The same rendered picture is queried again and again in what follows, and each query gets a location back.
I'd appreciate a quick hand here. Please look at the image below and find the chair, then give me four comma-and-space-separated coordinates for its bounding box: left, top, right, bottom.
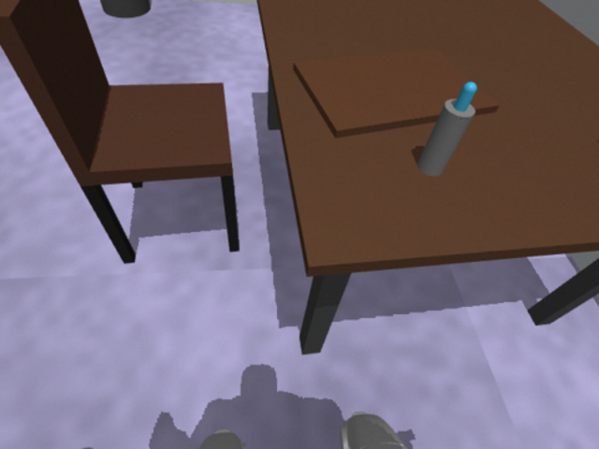
0, 0, 240, 264

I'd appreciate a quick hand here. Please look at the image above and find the table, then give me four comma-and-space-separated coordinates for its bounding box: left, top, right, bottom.
256, 0, 599, 355

